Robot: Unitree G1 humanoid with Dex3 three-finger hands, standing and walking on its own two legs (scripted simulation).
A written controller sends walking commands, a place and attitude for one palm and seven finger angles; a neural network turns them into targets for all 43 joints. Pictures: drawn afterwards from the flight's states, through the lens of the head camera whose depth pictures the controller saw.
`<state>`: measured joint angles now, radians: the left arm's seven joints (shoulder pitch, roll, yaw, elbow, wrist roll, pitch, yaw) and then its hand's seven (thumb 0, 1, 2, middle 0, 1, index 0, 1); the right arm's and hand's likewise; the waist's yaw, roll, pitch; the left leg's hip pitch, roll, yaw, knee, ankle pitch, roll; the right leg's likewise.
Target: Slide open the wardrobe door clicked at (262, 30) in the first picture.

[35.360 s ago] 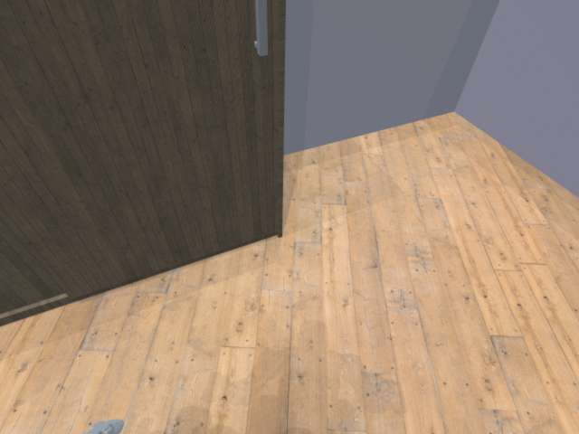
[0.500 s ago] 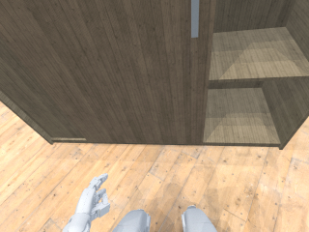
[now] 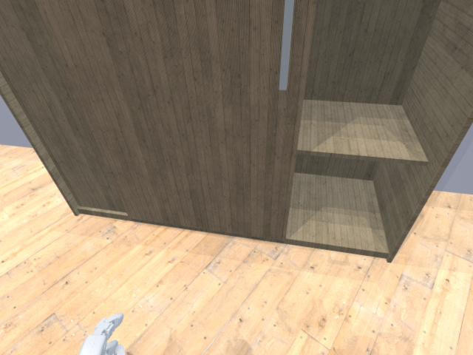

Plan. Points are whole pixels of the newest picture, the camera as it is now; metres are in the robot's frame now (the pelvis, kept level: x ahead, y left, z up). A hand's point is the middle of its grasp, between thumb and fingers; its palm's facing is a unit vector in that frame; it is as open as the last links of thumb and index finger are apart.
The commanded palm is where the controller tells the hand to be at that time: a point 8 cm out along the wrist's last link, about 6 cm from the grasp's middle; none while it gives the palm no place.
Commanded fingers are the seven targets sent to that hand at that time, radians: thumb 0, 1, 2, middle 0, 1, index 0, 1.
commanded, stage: stop stepping back and stand still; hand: right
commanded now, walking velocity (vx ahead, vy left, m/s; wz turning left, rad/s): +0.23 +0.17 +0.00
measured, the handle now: (286, 39) +0.84 -0.09 +0.24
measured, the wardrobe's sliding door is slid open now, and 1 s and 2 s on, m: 0.48 0.48 0.48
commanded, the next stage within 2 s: let the arm hang, fingers relaxed in 1.20 s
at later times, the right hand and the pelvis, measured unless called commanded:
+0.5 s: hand out of the picture +0.19 -0.30 +0.18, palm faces +0.52 +0.79 -0.31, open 7.4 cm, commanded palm +0.12 -0.34 +0.20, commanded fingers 0.00 -0.90 -0.90 0.20 0.30 0.20 0.30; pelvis -0.01 -0.03 +0.01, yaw -2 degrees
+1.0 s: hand out of the picture +0.26 -0.31 +0.17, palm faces +0.41 +0.80 -0.43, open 7.4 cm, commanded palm +0.19 -0.36 +0.20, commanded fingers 0.00 -0.90 -0.90 0.20 0.30 0.20 0.30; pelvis +0.05 -0.05 +0.02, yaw -1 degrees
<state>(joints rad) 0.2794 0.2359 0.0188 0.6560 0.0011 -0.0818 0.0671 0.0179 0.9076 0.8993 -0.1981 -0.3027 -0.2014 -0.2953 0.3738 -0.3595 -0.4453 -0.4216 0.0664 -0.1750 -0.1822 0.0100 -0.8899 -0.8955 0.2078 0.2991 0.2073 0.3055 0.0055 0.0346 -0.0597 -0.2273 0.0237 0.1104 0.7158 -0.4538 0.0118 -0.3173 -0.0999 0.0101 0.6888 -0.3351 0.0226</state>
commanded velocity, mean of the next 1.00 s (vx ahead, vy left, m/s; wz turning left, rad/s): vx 0.06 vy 0.02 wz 0.00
